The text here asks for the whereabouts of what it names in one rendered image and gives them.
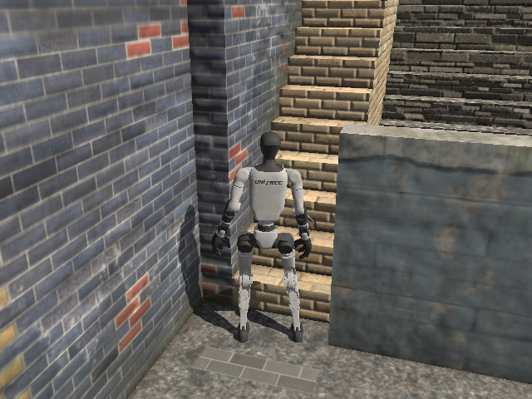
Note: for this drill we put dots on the left robot hand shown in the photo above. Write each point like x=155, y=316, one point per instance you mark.
x=216, y=244

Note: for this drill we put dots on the right robot forearm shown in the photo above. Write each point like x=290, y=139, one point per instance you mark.
x=302, y=221

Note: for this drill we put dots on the right robot upper arm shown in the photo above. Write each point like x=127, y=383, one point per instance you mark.
x=294, y=177

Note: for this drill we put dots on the robot head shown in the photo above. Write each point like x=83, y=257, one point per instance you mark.
x=269, y=144

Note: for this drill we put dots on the right robot hand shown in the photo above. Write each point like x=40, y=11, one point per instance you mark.
x=307, y=246

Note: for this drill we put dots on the left robot upper arm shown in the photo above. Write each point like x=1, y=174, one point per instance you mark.
x=241, y=175

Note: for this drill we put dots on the left robot forearm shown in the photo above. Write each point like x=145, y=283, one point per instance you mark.
x=225, y=222

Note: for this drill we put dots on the robot left thigh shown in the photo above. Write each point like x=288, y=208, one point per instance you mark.
x=245, y=245

